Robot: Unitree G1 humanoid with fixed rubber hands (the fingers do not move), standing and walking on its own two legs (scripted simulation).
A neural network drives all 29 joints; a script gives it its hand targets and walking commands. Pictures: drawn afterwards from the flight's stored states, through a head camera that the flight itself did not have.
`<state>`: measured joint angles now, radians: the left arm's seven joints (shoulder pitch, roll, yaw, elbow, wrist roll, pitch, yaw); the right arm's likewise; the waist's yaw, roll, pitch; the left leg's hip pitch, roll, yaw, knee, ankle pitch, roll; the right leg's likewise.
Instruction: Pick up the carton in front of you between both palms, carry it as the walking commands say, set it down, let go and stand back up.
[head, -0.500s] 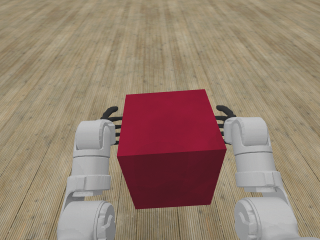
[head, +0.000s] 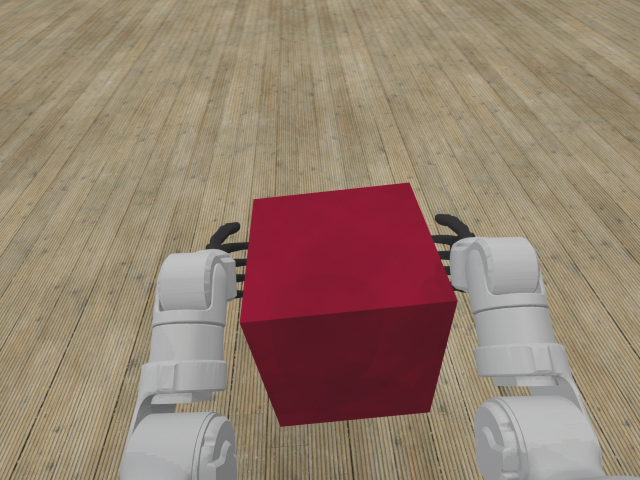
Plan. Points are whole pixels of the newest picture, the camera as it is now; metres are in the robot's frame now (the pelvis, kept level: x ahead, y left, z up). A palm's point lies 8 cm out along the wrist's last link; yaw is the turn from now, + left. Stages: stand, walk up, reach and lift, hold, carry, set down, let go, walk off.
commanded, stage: carry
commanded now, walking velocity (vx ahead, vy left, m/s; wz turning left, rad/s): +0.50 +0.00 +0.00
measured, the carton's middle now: (343, 307) +0.35 -0.01 +0.03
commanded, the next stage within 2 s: none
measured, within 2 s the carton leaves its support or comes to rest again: neither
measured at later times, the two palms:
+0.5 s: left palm (220, 185) +0.58 +0.18 +0.07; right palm (396, 183) +0.55 -0.12 +0.08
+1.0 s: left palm (260, 109) +0.82 +0.13 +0.09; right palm (399, 103) +0.83 -0.17 +0.08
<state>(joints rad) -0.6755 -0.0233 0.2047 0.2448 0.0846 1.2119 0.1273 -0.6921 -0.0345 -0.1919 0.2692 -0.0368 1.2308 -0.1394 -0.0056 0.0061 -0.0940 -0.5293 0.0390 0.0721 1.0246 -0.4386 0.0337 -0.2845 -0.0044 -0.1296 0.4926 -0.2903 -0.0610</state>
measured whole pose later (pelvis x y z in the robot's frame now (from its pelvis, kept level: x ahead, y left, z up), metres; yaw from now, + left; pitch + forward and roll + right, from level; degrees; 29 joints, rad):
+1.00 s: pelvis +0.57 -0.03 +0.01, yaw +1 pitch +3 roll +1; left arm -0.16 -0.13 0.11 -0.26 0.12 1.21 0.08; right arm -0.16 0.13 -0.11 -0.27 -0.14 1.23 -0.08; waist 0.02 0.02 -0.10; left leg -0.52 0.11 0.06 1.06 -0.26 0.01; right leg -0.27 -0.01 -0.23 0.37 -0.15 -0.09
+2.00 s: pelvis +1.24 -0.03 +0.00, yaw +1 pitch +3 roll +0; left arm -0.20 -0.14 0.11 -0.29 0.12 1.22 0.09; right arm -0.18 0.14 -0.14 -0.32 -0.13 1.24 -0.09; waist 0.02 0.03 -0.05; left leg -0.32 0.07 0.06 1.14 -0.39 0.01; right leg -0.39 -0.04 -0.24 0.47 -0.14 -0.08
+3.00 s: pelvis +1.78 -0.01 +0.00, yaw +0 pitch +4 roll -1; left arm -0.20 -0.14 0.11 -0.27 0.13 1.20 0.08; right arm -0.18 0.14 -0.13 -0.31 -0.14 1.23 -0.09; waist 0.00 0.04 -0.11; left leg -0.10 0.06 0.14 0.46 -0.40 -0.02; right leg -0.35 -0.03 -0.21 0.49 -0.21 -0.04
